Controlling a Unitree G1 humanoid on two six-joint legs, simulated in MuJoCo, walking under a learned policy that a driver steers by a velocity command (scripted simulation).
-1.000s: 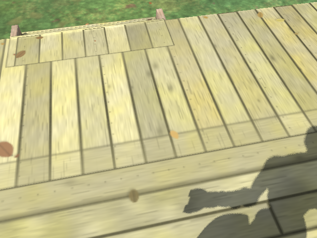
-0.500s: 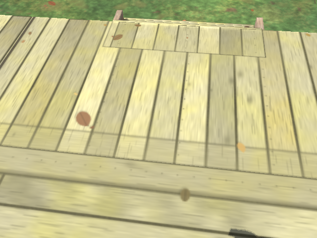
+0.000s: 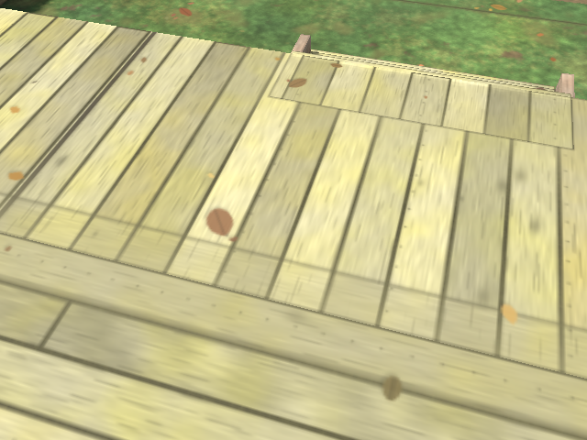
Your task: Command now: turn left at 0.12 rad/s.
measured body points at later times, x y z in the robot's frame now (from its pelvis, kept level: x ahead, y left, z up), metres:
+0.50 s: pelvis +0.01 -0.02 +0.00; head +0.02 -0.02 +0.45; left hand +0.13 +0.23 -0.11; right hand +0.12 -0.28 -0.12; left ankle +0.01 +0.11 -0.73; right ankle +0.00 -0.14 -0.73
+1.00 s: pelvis +0.02 -0.03 +0.00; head +0.02 -0.04 +0.45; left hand +0.08 +0.22 -0.14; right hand +0.07 -0.30 -0.14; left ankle +0.01 +0.10 -0.73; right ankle +0.00 -0.14 -0.73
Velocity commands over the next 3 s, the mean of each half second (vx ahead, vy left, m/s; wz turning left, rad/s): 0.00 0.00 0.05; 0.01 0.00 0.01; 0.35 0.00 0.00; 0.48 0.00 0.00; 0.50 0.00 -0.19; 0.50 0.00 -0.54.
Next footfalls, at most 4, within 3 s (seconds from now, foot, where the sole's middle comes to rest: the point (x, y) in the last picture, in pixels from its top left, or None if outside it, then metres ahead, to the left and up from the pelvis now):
1.22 left None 0.10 0.11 -0.77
1.70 right None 0.47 -0.11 -0.77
2.24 left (261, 328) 0.77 0.13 -0.77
2.78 right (364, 248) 1.03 -0.15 -0.77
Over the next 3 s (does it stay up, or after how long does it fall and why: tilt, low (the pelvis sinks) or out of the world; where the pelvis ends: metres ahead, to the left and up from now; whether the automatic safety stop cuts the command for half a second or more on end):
stays up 1.00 -0.07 0.01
